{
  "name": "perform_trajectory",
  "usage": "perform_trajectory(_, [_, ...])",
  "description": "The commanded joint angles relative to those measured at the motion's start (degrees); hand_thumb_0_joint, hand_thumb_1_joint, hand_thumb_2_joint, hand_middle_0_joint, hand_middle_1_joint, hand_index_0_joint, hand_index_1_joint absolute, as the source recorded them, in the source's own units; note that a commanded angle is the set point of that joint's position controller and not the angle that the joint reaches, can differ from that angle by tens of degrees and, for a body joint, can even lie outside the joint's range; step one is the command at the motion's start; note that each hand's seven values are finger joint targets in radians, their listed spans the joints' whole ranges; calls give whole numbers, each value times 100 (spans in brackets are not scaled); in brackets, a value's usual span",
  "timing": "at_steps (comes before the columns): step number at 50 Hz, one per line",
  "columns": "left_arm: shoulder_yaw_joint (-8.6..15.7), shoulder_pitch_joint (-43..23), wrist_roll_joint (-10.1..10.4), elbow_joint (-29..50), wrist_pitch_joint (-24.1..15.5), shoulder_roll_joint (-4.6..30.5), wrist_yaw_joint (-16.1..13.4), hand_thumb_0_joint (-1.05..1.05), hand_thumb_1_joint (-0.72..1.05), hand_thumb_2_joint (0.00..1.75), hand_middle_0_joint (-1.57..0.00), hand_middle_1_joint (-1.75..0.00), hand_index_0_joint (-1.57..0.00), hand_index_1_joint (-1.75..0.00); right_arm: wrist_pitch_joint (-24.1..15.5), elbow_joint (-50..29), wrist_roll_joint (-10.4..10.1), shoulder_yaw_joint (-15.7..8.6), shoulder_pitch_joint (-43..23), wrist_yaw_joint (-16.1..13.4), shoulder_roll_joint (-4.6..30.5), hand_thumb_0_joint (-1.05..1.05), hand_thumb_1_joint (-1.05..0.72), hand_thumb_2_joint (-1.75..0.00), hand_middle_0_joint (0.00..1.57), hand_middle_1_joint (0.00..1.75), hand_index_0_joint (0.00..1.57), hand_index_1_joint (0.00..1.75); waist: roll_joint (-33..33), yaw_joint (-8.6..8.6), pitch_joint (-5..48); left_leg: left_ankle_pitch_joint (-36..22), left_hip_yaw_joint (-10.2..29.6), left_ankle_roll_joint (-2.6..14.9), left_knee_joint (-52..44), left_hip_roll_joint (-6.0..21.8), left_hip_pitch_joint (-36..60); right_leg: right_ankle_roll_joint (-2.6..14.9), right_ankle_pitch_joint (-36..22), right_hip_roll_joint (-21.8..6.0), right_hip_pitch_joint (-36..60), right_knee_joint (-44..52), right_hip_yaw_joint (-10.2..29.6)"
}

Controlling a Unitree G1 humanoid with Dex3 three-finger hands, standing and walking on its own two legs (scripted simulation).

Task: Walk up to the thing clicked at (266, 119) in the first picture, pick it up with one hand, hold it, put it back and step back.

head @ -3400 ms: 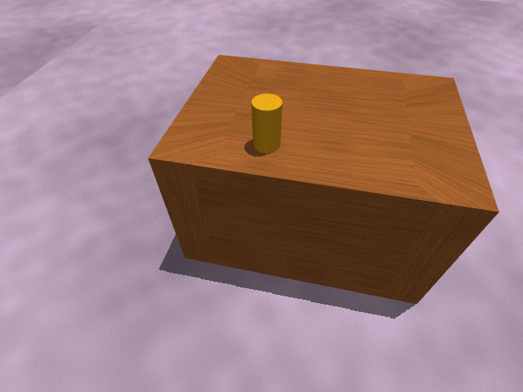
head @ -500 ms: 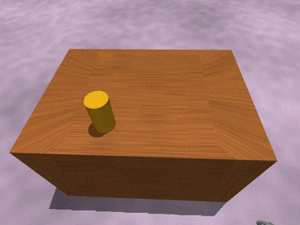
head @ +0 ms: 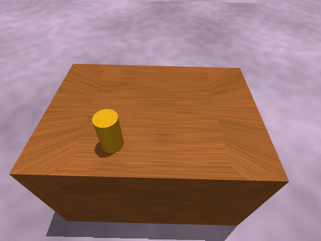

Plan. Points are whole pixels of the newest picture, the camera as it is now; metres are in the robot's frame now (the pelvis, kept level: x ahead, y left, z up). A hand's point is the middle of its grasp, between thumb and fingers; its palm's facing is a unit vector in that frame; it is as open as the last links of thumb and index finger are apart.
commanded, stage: walk up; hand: left
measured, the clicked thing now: (109, 131) +0.52 +0.21 -0.10
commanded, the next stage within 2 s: stand in 0.98 s
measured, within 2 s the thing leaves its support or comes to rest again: neither
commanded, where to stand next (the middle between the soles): +0.07 +0.00 m, yaw +1 degrees
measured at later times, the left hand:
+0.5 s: hand out of the picture +0.10 +0.25 -0.15, palm faces +0.00 -0.94 -0.34, open 7.4 cm
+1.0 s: hand out of the picture +0.10 +0.25 -0.15, palm faces -0.01 -0.94 -0.34, open 7.4 cm
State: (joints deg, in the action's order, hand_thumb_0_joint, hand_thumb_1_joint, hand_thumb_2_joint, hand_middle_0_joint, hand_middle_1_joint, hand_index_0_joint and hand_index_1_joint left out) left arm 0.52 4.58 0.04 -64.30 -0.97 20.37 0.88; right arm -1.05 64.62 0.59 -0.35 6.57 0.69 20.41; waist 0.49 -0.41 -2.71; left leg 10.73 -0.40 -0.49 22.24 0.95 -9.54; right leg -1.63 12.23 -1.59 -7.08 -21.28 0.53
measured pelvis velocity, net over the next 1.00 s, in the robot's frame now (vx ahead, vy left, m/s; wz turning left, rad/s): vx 0.02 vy -0.01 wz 0.01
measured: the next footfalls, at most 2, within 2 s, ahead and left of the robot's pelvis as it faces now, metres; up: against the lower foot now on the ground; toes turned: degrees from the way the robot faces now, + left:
none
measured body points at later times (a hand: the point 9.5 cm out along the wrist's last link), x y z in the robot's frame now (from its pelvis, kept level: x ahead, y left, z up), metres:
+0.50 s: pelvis +0.01 +0.00 +0.00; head +0.02 +0.00 +0.45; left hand +0.10 +0.30 -0.13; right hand +0.11 -0.30 -0.13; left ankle +0.02 +0.12 -0.75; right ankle -0.01 -0.14 -0.75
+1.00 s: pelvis +0.02 -0.01 +0.00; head +0.02 -0.01 +0.45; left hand +0.10 +0.29 -0.13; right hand +0.10 -0.31 -0.13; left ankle +0.02 +0.12 -0.75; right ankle -0.01 -0.14 -0.75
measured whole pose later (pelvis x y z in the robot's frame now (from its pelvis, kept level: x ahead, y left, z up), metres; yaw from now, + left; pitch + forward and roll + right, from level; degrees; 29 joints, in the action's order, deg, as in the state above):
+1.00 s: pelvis +0.02 -0.01 +0.00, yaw +0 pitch -2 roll +0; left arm 0.8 5.1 -0.4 -65.3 -0.7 19.4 0.3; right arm -0.2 64.7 0.6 -1.0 5.5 0.4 19.8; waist -0.4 -0.5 -2.6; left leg 10.2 0.0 -0.9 18.7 1.0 -6.5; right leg -1.4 12.0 -1.5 -4.0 -18.1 0.0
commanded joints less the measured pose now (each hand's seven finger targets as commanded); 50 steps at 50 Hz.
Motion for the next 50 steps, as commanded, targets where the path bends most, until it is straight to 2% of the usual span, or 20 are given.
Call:
perform_trajectory(1, [202,-292,-17,261,-106,1174,-96,0,90,90,-20,-30,-20,-30,-153,-358,-24,-241,-403,-84,1219,0,-90,-90,20,30,20,30,-224,68,589,-1004,553,199,-453,631,209,255,-910,-507,212,360,343])
perform_trajectory(6, [187,-380,-27,220,-92,1176,-108,0,90,90,-20,-30,-20,-30,-120,-288,-24,-257,-403,-91,1206,0,-90,-90,20,30,20,30,-167,27,470,-818,530,185,-564,625,198,237,-851,-520,185,429,359])
perform_trajectory(11, [201,-311,-41,171,-105,1172,-121,0,90,90,-20,-30,-20,-30,-120,-303,-42,-268,-447,-90,1206,0,-90,-90,20,30,20,30,-71,32,692,-1291,474,202,-452,643,473,228,-1160,-553,292,462,327])
perform_trajectory(13, [202,-330,-41,153,-107,1170,-130,0,90,90,-20,-30,-20,-30,-106,-305,-38,-272,-470,-94,1182,0,-90,-90,20,30,20,30,-32,22,609,-1314,447,180,-455,624,492,213,-1205,-544,231,480,305])
perform_trajectory(23, [217,-372,-58,161,-102,1154,-141,0,90,90,-20,-30,-20,-30,-76,-301,-28,-271,-485,-87,1144,0,-90,-90,20,30,20,30,-22,14,458,-1095,451,149,-582,584,407,189,-1120,-553,252,565,298])
perform_trajectory(39, [241,-295,-86,225,-95,1162,-139,0,90,90,-20,-30,-20,-30,-59,-339,-19,-267,-440,-88,1150,0,-90,-90,20,30,20,30,-55,11,550,-969,439,165,-546,576,443,222,-1074,-545,327,583,288])
perform_trajectory(48, [257,-286,-74,235,-94,1170,-148,0,90,90,-20,-30,-20,-30,-53,-352,-17,-260,-383,-90,1089,0,-90,-90,20,30,20,30,1,13,472,-1096,433,143,-529,545,478,222,-1165,-517,255,548,302])
perform_trajectory(49, [224,-240,-37,251,-85,1183,-162,0,90,90,-20,-30,-20,-30,-66,-329,-9,-241,-378,-113,1160,0,-90,-90,20,30,20,30,-15,8,395,-1144,475,131,-606,648,423,230,-1123,-632,206,589,340])
perform_trajectory(50, [220,-237,-36,253,-81,1179,-162,0,90,90,-20,-30,-20,-30,-73,-318,-11,-238,-402,-112,1165,0,-90,-90,20,30,20,30,-21,23,374,-1164,509,117,-622,649,427,227,-1067,-606,197,583,318])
